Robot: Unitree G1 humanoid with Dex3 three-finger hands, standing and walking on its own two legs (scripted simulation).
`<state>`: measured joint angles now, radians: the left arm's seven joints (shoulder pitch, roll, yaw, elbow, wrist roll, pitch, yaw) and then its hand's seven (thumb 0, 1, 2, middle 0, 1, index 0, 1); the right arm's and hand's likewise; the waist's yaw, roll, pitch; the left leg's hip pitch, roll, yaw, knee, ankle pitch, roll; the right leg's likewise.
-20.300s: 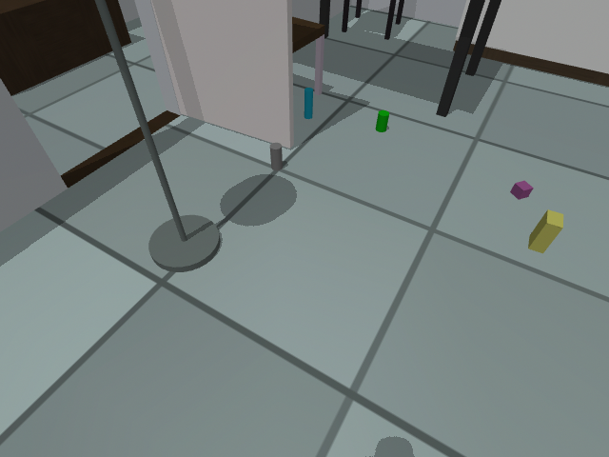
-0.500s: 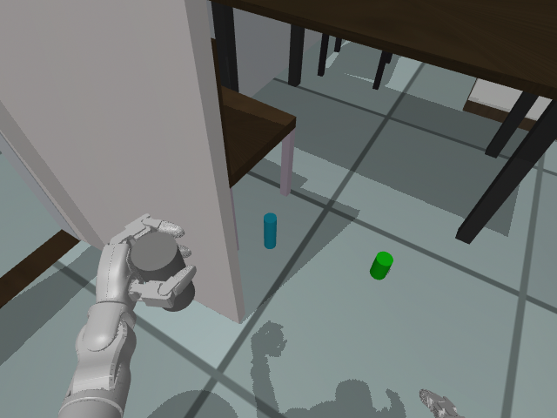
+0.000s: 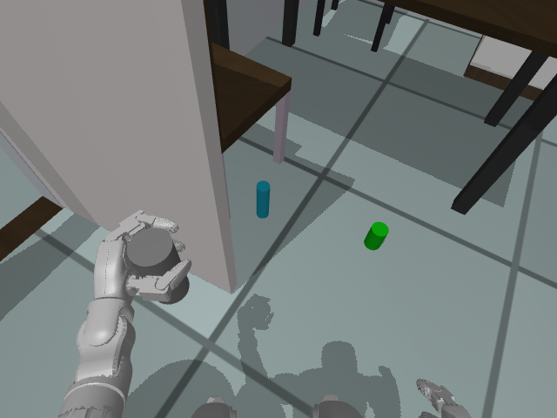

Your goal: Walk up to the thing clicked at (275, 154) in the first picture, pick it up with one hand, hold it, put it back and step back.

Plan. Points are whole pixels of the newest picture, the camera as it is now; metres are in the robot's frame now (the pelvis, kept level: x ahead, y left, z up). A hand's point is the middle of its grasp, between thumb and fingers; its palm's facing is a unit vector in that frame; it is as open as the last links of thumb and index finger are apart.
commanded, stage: crouch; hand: left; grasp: from the side
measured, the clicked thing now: (161, 269) +0.35 +0.18 -0.02
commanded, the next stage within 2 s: lower in 1.54 s
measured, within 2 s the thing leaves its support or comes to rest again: neither
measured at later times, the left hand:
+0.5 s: hand (183, 300) +0.38 +0.19 -0.24, palm faces +0.09 -1.00 -0.02, open 8.1 cm
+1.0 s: hand (193, 314) +0.40 +0.20 -0.41, palm faces +0.09 -1.00 -0.01, open 8.1 cm
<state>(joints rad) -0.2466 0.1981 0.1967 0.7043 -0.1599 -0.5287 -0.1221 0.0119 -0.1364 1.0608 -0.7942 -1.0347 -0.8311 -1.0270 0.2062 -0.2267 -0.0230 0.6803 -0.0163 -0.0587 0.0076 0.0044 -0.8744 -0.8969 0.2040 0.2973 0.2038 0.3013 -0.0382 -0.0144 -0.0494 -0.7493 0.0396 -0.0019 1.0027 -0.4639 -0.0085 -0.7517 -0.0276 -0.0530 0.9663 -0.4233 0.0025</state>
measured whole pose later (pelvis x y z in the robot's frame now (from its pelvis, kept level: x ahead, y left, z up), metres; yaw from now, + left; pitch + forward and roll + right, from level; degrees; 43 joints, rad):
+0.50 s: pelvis -0.05 +0.00 -0.21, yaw -1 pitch +33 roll -3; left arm -0.58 0.31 0.35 1.04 -0.13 -0.77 -0.18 0.01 -0.14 1.07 -0.80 -1.03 -0.83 -1.02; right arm 0.13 -0.24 0.01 0.71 -0.07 -0.06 0.07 0.00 -0.90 -0.90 0.20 0.30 0.20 0.30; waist -0.10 0.00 -0.18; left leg -1.76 0.03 -0.04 1.87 -0.69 0.00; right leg -1.75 -0.05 -0.05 1.82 -0.64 0.00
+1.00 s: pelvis -0.08 +0.01 -0.36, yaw -4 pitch +29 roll -6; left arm -0.78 0.49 0.47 1.23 -0.05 -0.79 -0.17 0.01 -0.14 1.07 -0.81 -1.02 -0.84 -1.01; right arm 0.11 -0.29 0.10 0.73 -0.14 -0.03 0.10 0.00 -0.91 -0.91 0.20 0.30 0.20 0.30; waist -0.19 -0.03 -0.04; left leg -2.19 0.02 -0.10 2.35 -0.68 0.00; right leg -2.16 -0.06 -0.07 2.26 -0.61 0.00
